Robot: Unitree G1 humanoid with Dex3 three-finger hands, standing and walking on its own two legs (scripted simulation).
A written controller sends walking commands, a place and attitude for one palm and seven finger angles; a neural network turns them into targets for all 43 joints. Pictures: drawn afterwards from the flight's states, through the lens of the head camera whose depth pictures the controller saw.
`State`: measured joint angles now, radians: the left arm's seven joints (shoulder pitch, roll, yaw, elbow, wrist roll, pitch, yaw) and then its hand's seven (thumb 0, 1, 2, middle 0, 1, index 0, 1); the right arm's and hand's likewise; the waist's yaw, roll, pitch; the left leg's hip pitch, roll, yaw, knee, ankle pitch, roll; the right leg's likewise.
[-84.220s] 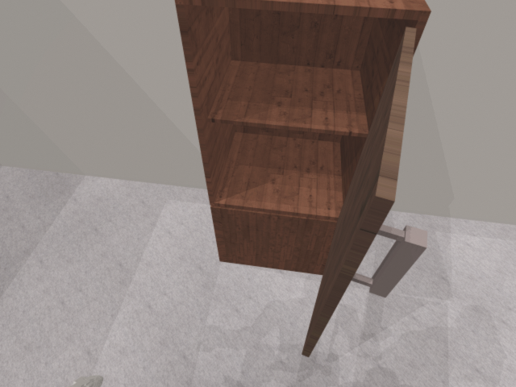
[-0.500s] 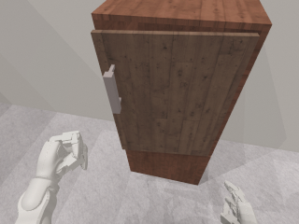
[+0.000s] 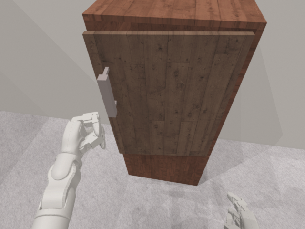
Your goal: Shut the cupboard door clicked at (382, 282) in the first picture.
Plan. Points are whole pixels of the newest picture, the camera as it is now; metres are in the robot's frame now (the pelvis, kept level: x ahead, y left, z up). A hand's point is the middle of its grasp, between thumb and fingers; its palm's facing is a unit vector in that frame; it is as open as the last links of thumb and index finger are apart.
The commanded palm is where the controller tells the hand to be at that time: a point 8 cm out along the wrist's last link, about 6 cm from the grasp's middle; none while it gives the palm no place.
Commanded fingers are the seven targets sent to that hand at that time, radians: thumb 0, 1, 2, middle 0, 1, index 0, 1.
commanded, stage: bring the fist close to the handle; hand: left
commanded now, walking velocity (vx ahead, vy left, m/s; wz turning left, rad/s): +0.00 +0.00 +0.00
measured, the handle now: (109, 92) +0.47 +0.16 +0.10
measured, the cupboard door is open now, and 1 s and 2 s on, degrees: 7 7 0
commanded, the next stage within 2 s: push the door shut along its arc in 0.74 s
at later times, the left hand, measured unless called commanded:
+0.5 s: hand (114, 118) +0.37 +0.13 +0.10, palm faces +0.00 -1.00 -0.01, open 3.1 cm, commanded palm +0.34 +0.18 +0.10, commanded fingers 0.00 0.90 0.90 -1.30 -1.50 -1.30 -1.50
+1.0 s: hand (114, 117) +0.37 +0.13 +0.10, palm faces -0.03 -1.00 -0.03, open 3.1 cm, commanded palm +0.36 +0.18 +0.10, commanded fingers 0.00 0.90 0.90 -1.30 -1.50 -1.30 -1.50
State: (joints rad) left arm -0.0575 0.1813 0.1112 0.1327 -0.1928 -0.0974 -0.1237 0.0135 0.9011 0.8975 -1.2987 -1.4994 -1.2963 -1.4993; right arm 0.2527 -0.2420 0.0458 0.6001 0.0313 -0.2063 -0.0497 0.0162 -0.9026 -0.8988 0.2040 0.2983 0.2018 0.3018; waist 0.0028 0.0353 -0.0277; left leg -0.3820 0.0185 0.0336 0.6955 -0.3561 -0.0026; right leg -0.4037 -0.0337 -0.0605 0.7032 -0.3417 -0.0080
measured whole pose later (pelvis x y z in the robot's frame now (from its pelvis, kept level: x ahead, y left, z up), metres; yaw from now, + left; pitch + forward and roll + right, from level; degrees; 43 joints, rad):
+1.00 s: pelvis -0.01 -0.01 +0.00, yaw +0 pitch +3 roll +0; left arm -0.41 0.19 0.13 0.57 -0.17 -0.19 -0.11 0.01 0.90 0.90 -1.30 -1.50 -1.30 -1.50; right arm 0.23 -0.25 0.04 0.62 0.04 -0.10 -0.06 0.01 -0.90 -0.90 0.20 0.30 0.20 0.30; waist -0.02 0.03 -0.03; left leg -0.41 0.02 0.03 0.69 -0.33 -0.01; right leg -0.44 -0.03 -0.06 0.70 -0.32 -0.02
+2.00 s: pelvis -0.05 +0.01 -0.03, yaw +1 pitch +12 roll -1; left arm -1.01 0.39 0.14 1.19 -0.20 -0.30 -0.33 0.01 0.90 0.90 -1.35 -1.50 -1.37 -1.50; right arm 0.35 -0.30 0.04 0.71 0.04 -0.17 -0.07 0.01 -0.90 -0.90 0.20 0.30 0.20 0.30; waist -0.13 0.02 -0.04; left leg -0.77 0.02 0.00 0.88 -0.33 0.01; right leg -0.76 -0.04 -0.08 0.85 -0.31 -0.01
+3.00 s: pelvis +0.01 -0.01 +0.00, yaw +0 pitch +5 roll +0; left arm -0.33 0.10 0.02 0.42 -0.14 -0.16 -0.01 0.01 0.90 0.90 -1.30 -1.50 -1.30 -1.50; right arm 0.18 -0.24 0.02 0.58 0.03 -0.06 -0.03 0.01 -0.91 -0.90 0.20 0.30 0.20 0.30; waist 0.01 0.04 -0.06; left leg -0.40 0.02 0.00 0.69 -0.36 -0.02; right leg -0.42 -0.01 -0.06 0.70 -0.36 -0.02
